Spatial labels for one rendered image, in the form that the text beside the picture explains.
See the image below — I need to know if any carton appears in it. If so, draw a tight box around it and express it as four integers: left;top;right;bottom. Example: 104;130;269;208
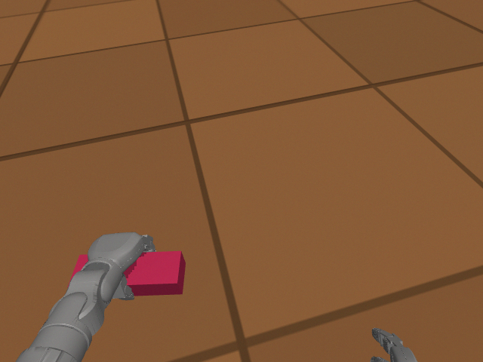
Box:
68;251;186;296

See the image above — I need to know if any right robot hand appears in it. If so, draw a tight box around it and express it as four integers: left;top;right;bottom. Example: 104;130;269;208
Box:
370;328;417;362

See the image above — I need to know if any left robot hand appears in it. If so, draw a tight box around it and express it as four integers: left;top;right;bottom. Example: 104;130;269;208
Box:
88;232;156;300

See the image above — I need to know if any left robot arm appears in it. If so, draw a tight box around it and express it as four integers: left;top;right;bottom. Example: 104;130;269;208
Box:
15;258;122;362

